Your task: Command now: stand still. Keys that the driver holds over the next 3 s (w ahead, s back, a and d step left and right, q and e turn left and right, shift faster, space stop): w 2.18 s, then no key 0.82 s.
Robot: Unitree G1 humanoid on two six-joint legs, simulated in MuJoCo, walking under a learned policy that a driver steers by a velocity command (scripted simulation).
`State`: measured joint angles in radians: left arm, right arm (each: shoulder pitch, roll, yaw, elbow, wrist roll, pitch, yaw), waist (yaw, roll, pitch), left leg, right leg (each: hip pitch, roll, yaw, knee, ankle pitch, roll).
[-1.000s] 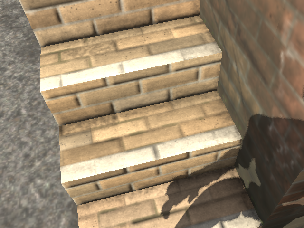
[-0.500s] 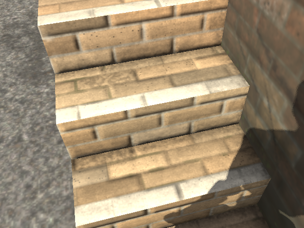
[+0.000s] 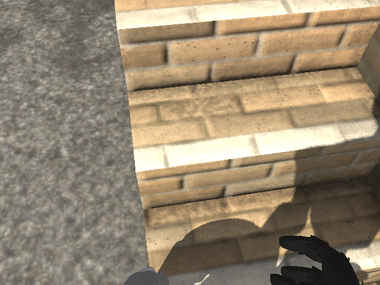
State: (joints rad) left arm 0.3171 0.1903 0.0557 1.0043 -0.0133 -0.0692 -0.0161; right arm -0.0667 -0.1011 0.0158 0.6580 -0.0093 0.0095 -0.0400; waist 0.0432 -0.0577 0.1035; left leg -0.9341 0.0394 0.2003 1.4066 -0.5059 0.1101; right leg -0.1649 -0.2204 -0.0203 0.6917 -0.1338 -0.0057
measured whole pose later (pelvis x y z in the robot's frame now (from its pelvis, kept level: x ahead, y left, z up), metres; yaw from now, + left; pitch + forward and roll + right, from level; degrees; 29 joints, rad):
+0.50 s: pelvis +0.02 +0.14 +0.05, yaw -3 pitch +1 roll -6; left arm 0.33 0.24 -0.02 0.67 -0.05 0.01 0.08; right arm 0.07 -0.30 0.00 0.45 0.01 0.04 -0.10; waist 0.08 -0.06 0.01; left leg -0.56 -0.03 -0.16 1.44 -0.41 -0.03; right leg -0.71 0.12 -0.01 1.20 -0.54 -0.03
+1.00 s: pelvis +0.01 +0.22 -0.04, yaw -4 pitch +2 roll -1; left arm 0.24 0.16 0.01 0.69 0.00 0.06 0.08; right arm 0.36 -0.12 0.02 0.87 0.00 0.01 -0.08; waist -0.03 -0.04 -0.03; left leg -0.21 -0.02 -0.04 0.54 -0.36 0.04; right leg -0.89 0.11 0.19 2.21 -0.53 0.08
